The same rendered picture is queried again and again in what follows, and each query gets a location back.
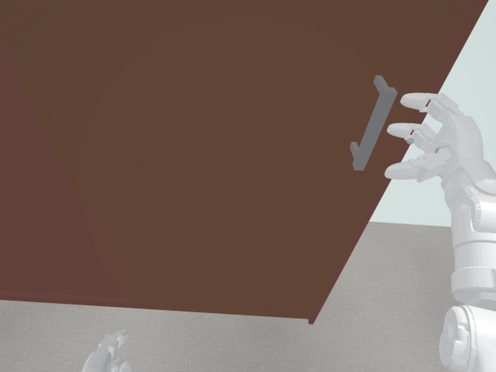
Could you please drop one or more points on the handle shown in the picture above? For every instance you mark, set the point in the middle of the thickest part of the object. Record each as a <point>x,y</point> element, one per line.
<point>381,110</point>

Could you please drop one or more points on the right robot upper arm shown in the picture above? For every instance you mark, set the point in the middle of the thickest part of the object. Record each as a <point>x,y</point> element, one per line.
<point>468,341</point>

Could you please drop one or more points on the wardrobe door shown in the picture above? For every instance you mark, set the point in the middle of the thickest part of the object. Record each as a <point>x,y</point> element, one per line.
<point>209,140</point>
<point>48,242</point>

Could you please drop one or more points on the robot left hand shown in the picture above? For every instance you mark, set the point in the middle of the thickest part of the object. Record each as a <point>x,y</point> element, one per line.
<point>100,361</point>

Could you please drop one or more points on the robot right hand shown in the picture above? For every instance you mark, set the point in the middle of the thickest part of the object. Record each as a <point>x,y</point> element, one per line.
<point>459,138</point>

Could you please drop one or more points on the robot right forearm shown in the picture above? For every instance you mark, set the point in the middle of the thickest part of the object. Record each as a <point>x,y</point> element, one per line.
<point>470,194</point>

